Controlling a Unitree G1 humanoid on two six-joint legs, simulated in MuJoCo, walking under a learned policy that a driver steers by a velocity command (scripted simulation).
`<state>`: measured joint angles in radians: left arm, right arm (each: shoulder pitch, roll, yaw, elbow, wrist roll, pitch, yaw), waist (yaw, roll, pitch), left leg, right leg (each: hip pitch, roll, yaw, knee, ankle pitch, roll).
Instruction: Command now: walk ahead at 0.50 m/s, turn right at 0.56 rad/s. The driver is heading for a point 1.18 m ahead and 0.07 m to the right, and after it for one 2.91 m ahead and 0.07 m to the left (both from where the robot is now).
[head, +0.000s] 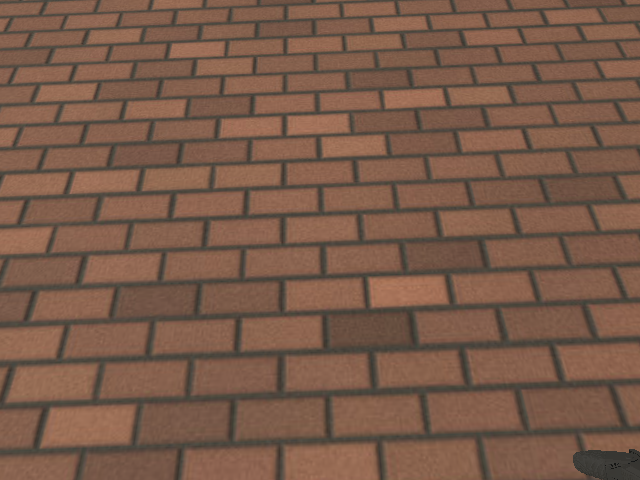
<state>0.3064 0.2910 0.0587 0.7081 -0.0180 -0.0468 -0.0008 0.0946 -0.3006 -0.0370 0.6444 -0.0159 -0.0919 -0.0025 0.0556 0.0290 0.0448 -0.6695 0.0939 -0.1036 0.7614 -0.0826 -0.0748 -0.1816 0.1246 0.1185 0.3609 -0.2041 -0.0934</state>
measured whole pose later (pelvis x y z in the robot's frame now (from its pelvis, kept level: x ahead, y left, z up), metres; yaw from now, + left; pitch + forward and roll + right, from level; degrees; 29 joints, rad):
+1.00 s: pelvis +0.51 -0.11 +0.00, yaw -17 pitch +1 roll -2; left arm 0.32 0.27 0.06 0.78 0.02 -0.09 -0.01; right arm 0.18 -0.30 -0.05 0.78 0.02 -0.05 0.01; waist 0.05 0.05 0.02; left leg -0.71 0.11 -0.08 0.87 -0.01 -0.02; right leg -0.03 0.06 -0.12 0.23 -0.21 -0.06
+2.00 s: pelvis +1.07 -0.16 +0.00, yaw +19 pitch +1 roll -2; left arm 0.33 0.28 0.07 0.82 0.01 -0.09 0.00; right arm 0.18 -0.31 -0.07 0.62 0.02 -0.01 0.01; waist 0.07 0.05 0.03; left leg -0.70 0.09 -0.06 0.93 -0.12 -0.01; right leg -0.06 0.02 -0.13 0.28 -0.24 -0.02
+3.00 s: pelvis +1.60 +0.05 +0.00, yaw +8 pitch +2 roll +0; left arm 0.30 0.28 0.06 0.71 -0.01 -0.05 -0.01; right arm 0.13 -0.30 -0.05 0.68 -0.02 -0.09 0.00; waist 0.04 0.02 0.04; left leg -0.63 0.09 -0.09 0.94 -0.25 -0.06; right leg -0.22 0.12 0.08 0.36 -0.17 -0.10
